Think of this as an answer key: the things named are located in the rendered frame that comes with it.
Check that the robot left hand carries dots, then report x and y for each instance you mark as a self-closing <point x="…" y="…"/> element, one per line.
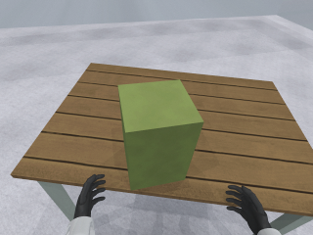
<point x="85" y="201"/>

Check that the carton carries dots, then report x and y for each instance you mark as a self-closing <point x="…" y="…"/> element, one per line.
<point x="161" y="127"/>

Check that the robot left forearm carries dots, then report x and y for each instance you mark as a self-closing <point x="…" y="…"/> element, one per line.
<point x="82" y="225"/>

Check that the table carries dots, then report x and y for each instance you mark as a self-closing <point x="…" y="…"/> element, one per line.
<point x="248" y="138"/>

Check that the robot right hand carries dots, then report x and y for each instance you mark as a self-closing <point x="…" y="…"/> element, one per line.
<point x="251" y="209"/>

